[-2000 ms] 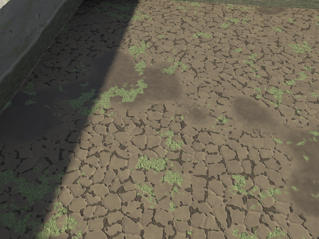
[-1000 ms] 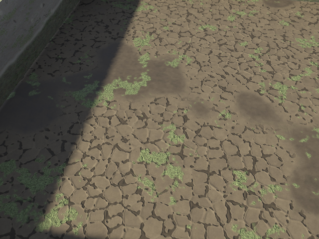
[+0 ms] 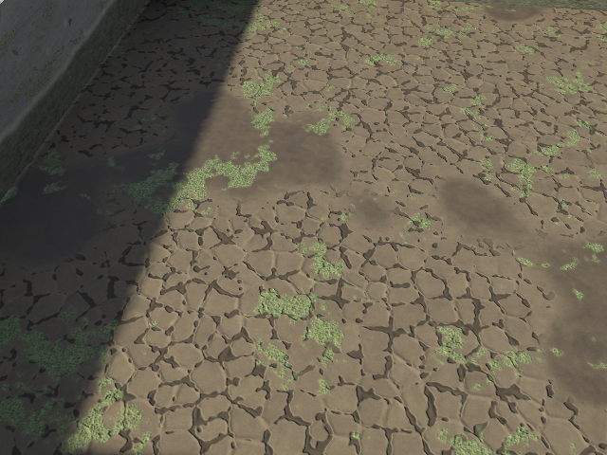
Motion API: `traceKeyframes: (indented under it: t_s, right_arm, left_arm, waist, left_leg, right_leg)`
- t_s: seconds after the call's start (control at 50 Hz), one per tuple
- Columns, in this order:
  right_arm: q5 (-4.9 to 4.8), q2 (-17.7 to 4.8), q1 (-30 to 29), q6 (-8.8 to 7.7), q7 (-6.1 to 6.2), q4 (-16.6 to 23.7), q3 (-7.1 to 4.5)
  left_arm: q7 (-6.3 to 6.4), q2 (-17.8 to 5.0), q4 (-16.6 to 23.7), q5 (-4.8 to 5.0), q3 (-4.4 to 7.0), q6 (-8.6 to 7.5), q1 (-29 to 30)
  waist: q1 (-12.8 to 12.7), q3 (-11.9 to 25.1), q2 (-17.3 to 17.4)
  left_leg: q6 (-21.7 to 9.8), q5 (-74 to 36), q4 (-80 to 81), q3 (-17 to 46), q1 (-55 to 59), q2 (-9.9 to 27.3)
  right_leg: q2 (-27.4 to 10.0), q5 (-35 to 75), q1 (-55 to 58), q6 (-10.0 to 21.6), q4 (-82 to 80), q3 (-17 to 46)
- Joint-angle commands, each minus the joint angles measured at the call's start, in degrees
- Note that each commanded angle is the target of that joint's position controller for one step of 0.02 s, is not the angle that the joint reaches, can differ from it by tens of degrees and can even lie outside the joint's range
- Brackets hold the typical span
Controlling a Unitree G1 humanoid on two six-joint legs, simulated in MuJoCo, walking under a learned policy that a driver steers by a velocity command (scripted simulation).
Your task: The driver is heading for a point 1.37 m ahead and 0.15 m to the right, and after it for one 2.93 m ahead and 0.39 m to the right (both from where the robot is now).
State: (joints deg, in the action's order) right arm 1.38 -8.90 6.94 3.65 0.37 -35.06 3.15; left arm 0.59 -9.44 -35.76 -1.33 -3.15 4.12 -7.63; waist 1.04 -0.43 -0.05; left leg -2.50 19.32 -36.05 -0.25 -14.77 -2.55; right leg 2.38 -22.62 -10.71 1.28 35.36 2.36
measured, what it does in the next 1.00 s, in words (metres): stands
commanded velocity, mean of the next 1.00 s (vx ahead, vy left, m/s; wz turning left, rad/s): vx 0.49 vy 0.00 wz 0.00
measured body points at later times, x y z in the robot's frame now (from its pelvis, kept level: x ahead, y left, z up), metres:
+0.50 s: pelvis +0.00 +0.01 +0.00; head -0.01 +0.01 +0.45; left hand +0.20 +0.20 -0.09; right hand +0.20 -0.19 -0.08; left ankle +0.00 +0.09 -0.73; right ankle -0.04 -0.11 -0.73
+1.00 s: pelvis +0.00 +0.01 +0.00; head -0.01 +0.01 +0.45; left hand +0.20 +0.20 -0.09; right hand +0.20 -0.19 -0.08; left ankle +0.00 +0.09 -0.73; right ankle -0.04 -0.11 -0.73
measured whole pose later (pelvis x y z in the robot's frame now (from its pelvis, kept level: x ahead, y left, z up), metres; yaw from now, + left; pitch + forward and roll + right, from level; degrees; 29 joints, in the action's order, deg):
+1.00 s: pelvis +0.00 +0.01 +0.00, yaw +0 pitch -2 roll +0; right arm 1.3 -8.4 6.6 3.3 -0.1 -33.7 3.6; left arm 0.5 -8.9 -35.0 -1.5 -3.0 4.3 -6.3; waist 1.1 0.2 0.2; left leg -3.3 20.5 -37.8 -1.2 -15.6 -2.8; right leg 1.9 -23.6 -11.4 0.4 36.8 2.9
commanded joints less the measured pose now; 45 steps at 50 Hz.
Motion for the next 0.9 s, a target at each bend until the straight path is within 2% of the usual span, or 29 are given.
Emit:
traceKeyframes:
  t_s: [0.02, 0.04, 0.06, 0.08, 0.1, 0.14, 0.18, 0.22, 0.24, 0.26, 0.3, 0.34, 0.38, 0.4, 0.42, 0.46, 0.5, 0.56, 0.58, 0.62, 0.66, 0.68, 0.72, 0.76, 0.78, 0.82, 0.86, 0.88, 0.9]
  right_arm:
    - [-0.51, -3.97, -4.64, -0.63, 0.59, 5.1, -1.06]
    - [-0.15, -3.65, -7.45, -0.69, -0.27, 6.46, -0.95]
    - [-0.14, -3.59, -3.15, -0.67, 0.36, 4.95, -0.96]
    - [0.03, -3.51, -6.82, -0.79, -0.43, 6.34, -0.86]
    - [-0.1, -3.5, -2.89, -0.89, 0.33, 4.93, -0.92]
    - [-0.12, -3.66, -7.48, -0.87, -0.35, 6.67, -0.88]
    - [-0.19, -3.54, -2.67, -1.08, 0.21, 4.94, -0.87]
    - [-0.61, -3.82, -5.17, -0.78, 0.42, 5.61, -0.89]
    - [-0.23, -3.52, -7.96, -0.91, -0.44, 7.0, -0.76]
    - [-0.25, -3.5, -3.66, -0.9, 0.18, 5.46, -0.82]
    - [-0.1, -3.45, -7.73, -1.01, -0.52, 7.1, -0.71]
    - [-0.2, -3.38, -2.87, -1.29, 0.07, 5.3, -0.75]
    - [-0.63, -3.65, -5.37, -0.98, 0.31, 5.96, -0.79]
    - [-0.22, -3.33, -8.13, -1.09, -0.54, 7.35, -0.64]
    - [-0.26, -3.32, -3.8, -1.07, 0.08, 5.77, -0.72]
    - [-0.07, -3.26, -7.81, -1.16, -0.61, 7.39, -0.61]
    - [-0.2, -3.22, -2.89, -1.43, 0.0, 5.53, -0.68]
    - [-0.65, -3.58, -5.56, -0.96, 0.25, 6.33, -0.73]
    - [-0.19, -3.23, -8.02, -1.07, -0.62, 7.64, -0.56]
    - [-0.13, -3.1, -2.75, -1.45, -0.06, 5.65, -0.63]
    - [-0.59, -3.48, -5.22, -1.17, 0.23, 6.28, -0.71]
    - [-0.14, -3.17, -8.01, -1.27, -0.6, 7.66, -0.57]
    - [-0.18, -3.08, -2.85, -1.43, -0.06, 5.74, -0.6]
    - [-0.59, -3.41, -5.2, -1.18, 0.22, 6.36, -0.67]
    - [-0.13, -3.1, -7.99, -1.29, -0.62, 7.74, -0.53]
    - [-0.18, -3.03, -2.82, -1.48, -0.08, 5.82, -0.58]
    - [-0.59, -3.37, -5.19, -1.22, 0.2, 6.44, -0.65]
    - [-0.13, -3.06, -7.99, -1.33, -0.64, 7.82, -0.51]
    - [0.44, -2.75, -6.21, -1.5, -0.87, 7.36, -0.54]
  left_arm:
    - [0.19, -3.2, 5.1, -0.17, 0.95, -1.19, 4.74]
    - [0.05, -3.78, 6.66, 0.15, 0.94, -0.69, 7.52]
    - [0.16, -3.88, 4.8, -0.21, 1.28, -0.97, 3.8]
    - [0.0, -3.82, 6.66, 0.06, 0.98, -0.59, 6.94]
    - [0.18, -3.82, 4.8, -0.27, 1.29, -1.03, 3.37]
    - [0.06, -3.89, 6.71, 0.0, 1.03, -0.72, 7.15]
    - [0.22, -3.95, 4.89, -0.28, 1.43, -1.02, 3.4]
    - [0.11, -3.13, 5.15, -0.34, 1.01, -1.15, 4.61]
    - [0.0, -3.81, 6.73, 0.01, 1.05, -0.73, 7.58]
    - [0.12, -3.83, 4.94, -0.3, 1.37, -1.03, 4.09]
    - [-0.01, -3.74, 6.77, -0.02, 1.05, -0.74, 7.48]
    - [0.19, -3.82, 4.99, -0.26, 1.48, -1.1, 3.85]
    - [0.1, -2.99, 5.26, -0.32, 1.06, -1.21, 5.11]
    - [-0.01, -3.66, 6.82, 0.01, 1.09, -0.75, 8.06]
    - [0.1, -3.65, 5.03, -0.28, 1.4, -1.05, 4.55]
    - [-0.04, -3.58, 6.83, -0.04, 1.07, -0.74, 7.85]
    - [0.17, -3.66, 5.03, -0.26, 1.5, -1.11, 4.14]
    - [0.04, -3.03, 5.25, -0.3, 1.11, -1.22, 5.54]
    - [-0.07, -3.64, 6.85, 0.05, 1.1, -0.72, 8.27]
    - [0.12, -3.54, 4.98, -0.28, 1.45, -1.1, 4.09]
    - [0.09, -2.89, 5.25, -0.31, 1.07, -1.26, 5.34]
    - [-0.02, -3.58, 6.81, -0.01, 1.11, -0.78, 8.28]
    - [0.14, -3.44, 5.04, -0.27, 1.42, -1.02, 4.31]
    - [0.07, -2.81, 5.28, -0.32, 1.06, -1.2, 5.37]
    - [-0.04, -3.52, 6.85, -0.03, 1.1, -0.74, 8.31]
    - [0.12, -3.41, 5.07, -0.28, 1.41, -1.01, 4.34]
    - [0.06, -2.78, 5.31, -0.33, 1.05, -1.2, 5.44]
    - [-0.05, -3.5, 6.88, -0.04, 1.09, -0.74, 8.39]
    - [-0.05, -3.95, 6.62, -0.22, 1.41, -0.56, 7.66]
  waist:
    - [-0.4, 3.52, 0.34]
    - [0.52, 0.7, 0.78]
    - [-0.12, 6.28, 0.05]
    - [0.53, 1.24, 1.08]
    - [-0.21, 7.32, 0.22]
    - [0.36, 0.98, 1.05]
    - [-0.22, 7.92, -0.12]
    - [-0.59, 3.55, 1.02]
    - [0.36, 0.8, 0.92]
    - [-0.24, 6.32, 0.14]
    - [0.36, 1.02, 1.0]
    - [-0.2, 8.12, -0.3]
    - [-0.57, 3.7, 0.84]
    - [0.39, 0.9, 0.73]
    - [-0.2, 6.52, 0.05]
    - [0.4, 1.18, 0.93]
    - [-0.16, 8.39, -0.28]
    - [-0.49, 3.13, 0.82]
    - [0.46, 0.52, 0.79]
    - [-0.12, 8.44, -0.15]
    - [-0.49, 3.95, 0.77]
    - [0.46, 1.02, 0.6]
    - [-0.12, 8.18, -0.1]
    - [-0.5, 3.96, 0.88]
    - [0.46, 1.04, 0.7]
    - [-0.13, 8.22, -0.06]
    - [-0.5, 3.95, 0.88]
    - [0.45, 1.02, 0.68]
    - [0.88, 4.07, 0.11]
  left_leg:
    - [-1.39, -10.28, 6.74, 5.23, 0.67, 4.39]
    - [-1.2, -20.31, 4.1, 3.18, -0.6, 4.43]
    - [-1.41, -11.27, 6.12, 4.89, 1.56, 4.4]
    - [-1.23, -20.59, 3.87, 3.05, -0.77, 4.31]
    - [-1.47, -11.42, 5.99, 4.93, 1.89, 4.4]
    - [-1.31, -20.48, 4.06, 3.35, -0.9, 4.46]
    - [-1.53, -12.09, 5.73, 4.97, 1.83, 4.5]
    - [-1.7, -10.31, 6.83, 5.8, -0.26, 4.7]
    - [-1.45, -20.42, 4.07, 3.58, -1.34, 4.61]
    - [-1.63, -11.29, 6.15, 5.31, 0.76, 4.62]
    - [-1.41, -20.13, 4.04, 3.51, -1.59, 4.47]
    - [-1.58, -11.78, 5.73, 5.06, 1.38, 4.53]
    - [-1.73, -10.01, 6.85, 5.85, -0.67, 4.72]
    - [-1.48, -20.22, 4.06, 3.6, -1.7, 4.62]
    - [-1.65, -11.07, 6.14, 5.31, 0.44, 4.64]
    - [-1.44, -19.95, 4.02, 3.48, -1.83, 4.48]
    - [-1.6, -11.6, 5.69, 5.01, 1.22, 4.55]
    - [-1.78, -9.6, 6.95, 5.87, -1.16, 4.78]
    - [-1.45, -19.69, 4.12, 3.5, -2.27, 4.58]
    - [-1.62, -11.24, 5.65, 4.93, 1.04, 4.5]
    - [-1.74, -9.62, 6.72, 5.64, -0.84, 4.67]
    - [-1.5, -19.92, 3.88, 3.45, -1.86, 4.59]
    - [-1.61, -11.27, 5.6, 4.86, 0.79, 4.56]
    - [-1.75, -9.54, 6.69, 5.6, -0.96, 4.72]
    - [-1.52, -19.82, 3.84, 3.41, -1.96, 4.63]
    - [-1.63, -11.11, 5.58, 4.84, 0.69, 4.61]
    - [-1.77, -9.34, 6.68, 5.58, -1.09, 4.76]
    - [-1.52, -19.65, 3.81, 3.38, -2.08, 4.66]
    - [-1.44, -20.69, 3.13, 2.95, -0.75, 4.6]
  right_leg:
    - [-2.1, 8.95, 0.29, 0.75, -4.88, 2.66]
    - [-3.31, 19.57, -1.82, 0.65, -3.87, 3.55]
    - [-2.26, 10.03, 1.55, 0.72, -4.09, 2.74]
    - [-3.31, 20.18, -1.5, 0.52, -3.43, 3.47]
    - [-2.38, 10.18, 2.01, 0.61, -3.9, 2.75]
    - [-3.27, 19.58, -1.61, 0.4, -3.4, 3.43]
    - [-2.26, 10.36, 2.43, 0.49, -3.28, 2.51]
    - [-2.04, 8.47, 0.43, 0.34, -3.95, 2.45]
    - [-3.2, 19.14, -1.65, 0.28, -3.06, 3.34]
    - [-2.24, 9.7, 1.73, 0.42, -3.29, 2.61]
    - [-3.33, 19.59, -1.5, 0.2, -2.95, 3.42]
    - [-2.33, 10.33, 2.64, 0.37, -2.89, 2.55]
    - [-2.11, 8.48, 0.62, 0.26, -3.62, 2.5]
    - [-3.24, 19.15, -1.57, 0.19, -2.78, 3.37]
    - [-2.29, 9.68, 1.89, 0.33, -2.99, 2.67]
    - [-3.34, 19.57, -1.43, 0.12, -2.71, 3.46]
    - [-2.36, 10.28, 2.78, 0.29, -2.66, 2.61]
    - [-2.08, 8.42, 0.43, 0.24, -3.39, 2.59]
    - [-3.21, 19.18, -1.74, 0.09, -2.58, 3.42]
    - [-2.45, 10.47, 2.78, 0.28, -2.61, 2.75]
    - [-2.18, 8.68, 0.72, 0.23, -3.38, 2.67]
    - [-3.29, 19.48, -1.57, 0.17, -2.58, 3.54]
    - [-2.38, 10.34, 2.58, 0.24, -2.5, 2.72]
    - [-2.13, 8.53, 0.65, 0.18, -3.28, 2.68]
    - [-3.24, 19.3, -1.65, 0.13, -2.48, 3.54]
    - [-2.36, 10.2, 2.53, 0.21, -2.42, 2.76]
    - [-2.11, 8.41, 0.58, 0.16, -3.21, 2.72]
    - [-3.22, 19.2, -1.74, 0.11, -2.42, 3.58]
    - [-3.48, 20.58, -0.54, 0.23, -1.84, 3.89]
Next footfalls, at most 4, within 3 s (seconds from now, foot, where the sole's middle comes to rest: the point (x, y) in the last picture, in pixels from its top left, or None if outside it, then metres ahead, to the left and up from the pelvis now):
none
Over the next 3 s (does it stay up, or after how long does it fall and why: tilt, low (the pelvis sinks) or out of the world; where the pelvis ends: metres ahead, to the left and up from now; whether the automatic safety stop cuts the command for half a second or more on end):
stays up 0.00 0.01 0.01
